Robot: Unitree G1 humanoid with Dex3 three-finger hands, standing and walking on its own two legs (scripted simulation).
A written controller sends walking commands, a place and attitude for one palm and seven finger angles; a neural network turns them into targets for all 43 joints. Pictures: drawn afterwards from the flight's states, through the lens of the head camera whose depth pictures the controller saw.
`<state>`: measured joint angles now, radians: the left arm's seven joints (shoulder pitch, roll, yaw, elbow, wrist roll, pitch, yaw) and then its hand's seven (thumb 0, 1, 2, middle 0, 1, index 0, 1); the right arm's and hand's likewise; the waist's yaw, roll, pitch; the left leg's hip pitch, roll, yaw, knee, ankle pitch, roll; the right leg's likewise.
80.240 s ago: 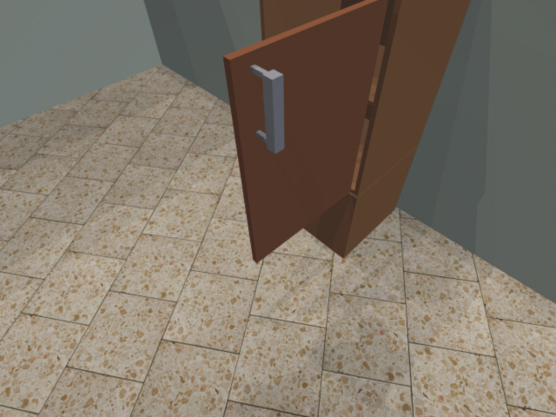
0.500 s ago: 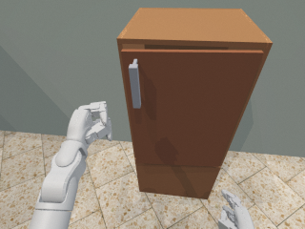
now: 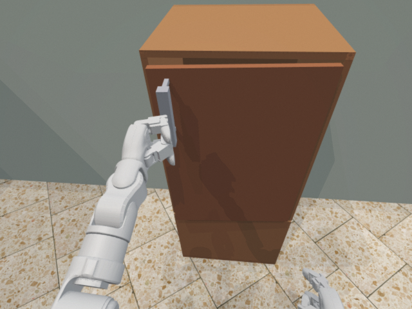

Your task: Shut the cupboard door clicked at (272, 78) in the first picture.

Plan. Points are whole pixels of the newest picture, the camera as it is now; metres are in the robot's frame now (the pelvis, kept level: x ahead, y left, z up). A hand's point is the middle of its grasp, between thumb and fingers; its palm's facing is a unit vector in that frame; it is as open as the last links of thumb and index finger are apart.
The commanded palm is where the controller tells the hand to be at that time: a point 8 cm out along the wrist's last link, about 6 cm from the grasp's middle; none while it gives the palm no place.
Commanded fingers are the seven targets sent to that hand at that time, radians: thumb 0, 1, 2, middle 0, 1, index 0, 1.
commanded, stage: bring the fist close to the handle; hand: left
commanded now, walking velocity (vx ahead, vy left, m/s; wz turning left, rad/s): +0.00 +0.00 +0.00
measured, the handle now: (168, 113) +0.49 +0.12 +0.16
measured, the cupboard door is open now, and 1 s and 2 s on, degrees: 4 0 0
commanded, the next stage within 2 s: push the door shut along its arc in 0.42 s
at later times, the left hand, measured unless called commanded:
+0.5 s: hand (168, 141) +0.38 +0.10 +0.16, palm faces +0.02 -1.00 +0.00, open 3.1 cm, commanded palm +0.36 +0.15 +0.16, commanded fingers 0.00 0.90 0.90 -1.30 -1.50 -1.30 -1.50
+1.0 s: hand (172, 127) +0.43 +0.10 +0.16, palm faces -0.10 -0.99 -0.02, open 3.0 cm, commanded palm +0.43 +0.14 +0.16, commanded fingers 0.00 0.90 0.90 -1.30 -1.50 -1.30 -1.50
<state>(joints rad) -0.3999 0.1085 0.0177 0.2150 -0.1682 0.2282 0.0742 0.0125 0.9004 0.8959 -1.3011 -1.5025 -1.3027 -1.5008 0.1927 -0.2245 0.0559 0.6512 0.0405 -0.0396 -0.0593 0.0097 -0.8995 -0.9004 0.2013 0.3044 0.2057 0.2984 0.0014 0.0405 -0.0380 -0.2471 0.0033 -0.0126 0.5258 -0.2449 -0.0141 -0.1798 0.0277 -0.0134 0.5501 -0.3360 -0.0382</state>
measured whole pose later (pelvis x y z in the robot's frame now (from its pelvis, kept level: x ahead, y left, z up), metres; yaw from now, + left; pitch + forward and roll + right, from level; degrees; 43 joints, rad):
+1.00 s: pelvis -0.01 +0.02 +0.00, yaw +0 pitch +3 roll +0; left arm -0.80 0.18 0.07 0.81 -0.17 -0.03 -0.04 0.00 0.88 0.97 -1.30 -1.50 -1.30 -1.50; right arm 0.30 -0.24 0.02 0.71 0.05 -0.05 -0.06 0.01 -0.90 -0.90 0.20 0.30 0.21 0.30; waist -0.04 0.03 -0.04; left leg -0.38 -0.01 -0.01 0.58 -0.25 0.01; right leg -0.30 0.01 -0.01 0.58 -0.33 -0.02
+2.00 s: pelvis +0.00 +0.01 +0.00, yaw -3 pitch +1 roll +1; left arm -0.45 0.06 0.03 0.36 -0.12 0.04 0.16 0.01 0.90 0.90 -1.30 -1.50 -1.30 -1.50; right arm 0.27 -0.23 0.01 0.64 0.03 -0.07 -0.02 0.01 -0.90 -0.90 0.20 0.30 0.20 0.30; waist -0.02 0.05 -0.07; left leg -0.32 0.02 0.03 0.56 -0.26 -0.01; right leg -0.28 0.04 0.03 0.59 -0.34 -0.03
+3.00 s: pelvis +0.00 +0.01 +0.01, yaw +0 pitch -5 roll +0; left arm 0.22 0.28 0.11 -0.25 -0.08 -0.03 0.08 0.01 0.90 0.90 -1.01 -1.18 -1.01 -1.18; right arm 0.18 -0.22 0.05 0.62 0.02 -0.01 -0.08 0.01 -0.90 -0.90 0.20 0.30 0.20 0.30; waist 0.03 0.08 0.01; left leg -0.15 0.01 0.00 0.42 -0.19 -0.01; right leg -0.07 0.03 -0.01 0.42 -0.27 -0.03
